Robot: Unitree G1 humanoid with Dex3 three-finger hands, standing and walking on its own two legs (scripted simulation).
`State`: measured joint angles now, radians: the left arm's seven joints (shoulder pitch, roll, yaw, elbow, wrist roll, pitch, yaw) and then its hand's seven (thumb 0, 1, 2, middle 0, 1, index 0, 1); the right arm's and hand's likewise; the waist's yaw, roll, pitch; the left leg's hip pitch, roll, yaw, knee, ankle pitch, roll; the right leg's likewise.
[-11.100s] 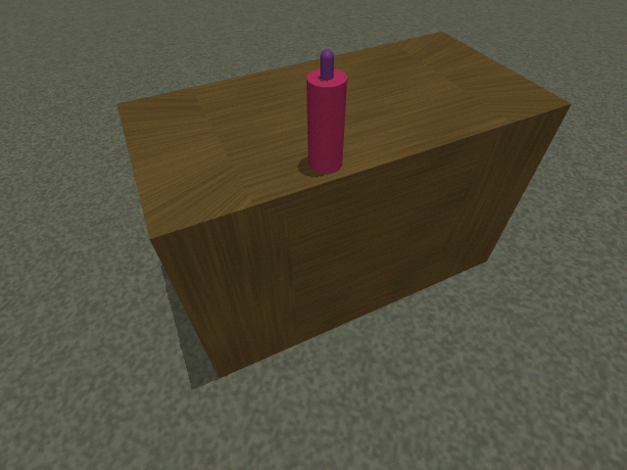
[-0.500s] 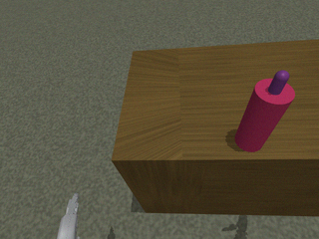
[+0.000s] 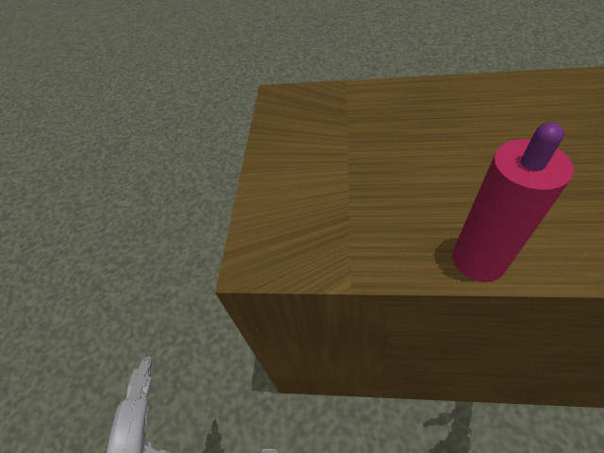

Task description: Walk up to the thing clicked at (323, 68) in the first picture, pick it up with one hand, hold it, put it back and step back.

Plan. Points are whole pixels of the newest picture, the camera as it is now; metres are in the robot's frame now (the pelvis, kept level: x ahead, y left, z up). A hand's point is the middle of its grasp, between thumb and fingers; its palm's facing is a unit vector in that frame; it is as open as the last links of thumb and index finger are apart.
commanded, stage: go down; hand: right
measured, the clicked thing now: (508, 207) +0.42 -0.21 +0.08
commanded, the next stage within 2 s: approach in 0.24 s
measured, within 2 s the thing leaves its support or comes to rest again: neither
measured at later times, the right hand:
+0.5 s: hand out of the picture +0.37 -0.40 +0.13, palm faces +0.21 +0.98 +0.01, open 17.7 cm
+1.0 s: hand (531, 223) +0.44 -0.26 +0.02, palm faces +0.12 +0.99 +0.08, open 17.7 cm
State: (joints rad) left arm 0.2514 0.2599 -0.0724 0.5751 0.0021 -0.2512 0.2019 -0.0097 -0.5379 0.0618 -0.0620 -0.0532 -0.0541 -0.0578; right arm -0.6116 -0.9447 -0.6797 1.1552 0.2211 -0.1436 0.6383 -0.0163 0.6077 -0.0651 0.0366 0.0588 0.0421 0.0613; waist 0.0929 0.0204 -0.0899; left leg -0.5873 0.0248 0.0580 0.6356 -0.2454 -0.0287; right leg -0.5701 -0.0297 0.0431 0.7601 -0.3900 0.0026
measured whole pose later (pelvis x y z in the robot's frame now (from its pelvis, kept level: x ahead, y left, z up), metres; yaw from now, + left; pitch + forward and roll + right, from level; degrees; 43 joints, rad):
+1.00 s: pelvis -0.02 +0.00 -0.04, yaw +2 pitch +17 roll +2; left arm 0.31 0.25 0.00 0.33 0.04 -0.19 0.11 -0.01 -0.53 0.05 -0.07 -0.06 -0.07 -0.06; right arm -0.67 -0.60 -0.55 1.08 0.17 -0.34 0.36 -0.02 0.61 -0.05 0.03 0.05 0.04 0.05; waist 0.17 0.05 -0.11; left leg -0.88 0.02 0.03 0.90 -0.33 -0.02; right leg -0.83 -0.04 0.03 1.01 -0.47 0.01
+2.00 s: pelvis -0.02 +0.01 -0.04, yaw +1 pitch +15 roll +1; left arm 0.39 0.24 0.05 0.15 0.00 -0.09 0.04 -0.01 -0.55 0.07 -0.06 -0.05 -0.05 -0.06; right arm -0.65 -0.45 -0.45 0.95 0.12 -0.30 0.16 -0.01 0.61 -0.06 0.46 0.23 0.46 0.24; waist 0.13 0.03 -0.10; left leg -0.86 0.03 0.03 0.95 -0.35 -0.02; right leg -0.80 -0.02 0.03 1.01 -0.48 0.02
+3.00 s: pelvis -0.02 +0.01 -0.03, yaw +1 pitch +14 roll +1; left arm 0.37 0.22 0.01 0.23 0.01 -0.12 0.04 -0.01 -0.54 0.07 -0.07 -0.06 -0.06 -0.06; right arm -0.66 -0.45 -0.39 0.99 0.10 -0.26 0.15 0.00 0.48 -0.90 0.76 0.97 0.73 0.94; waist 0.13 0.03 -0.11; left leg -0.79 0.03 0.03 0.88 -0.33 -0.02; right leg -0.73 -0.03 0.03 0.95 -0.46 0.01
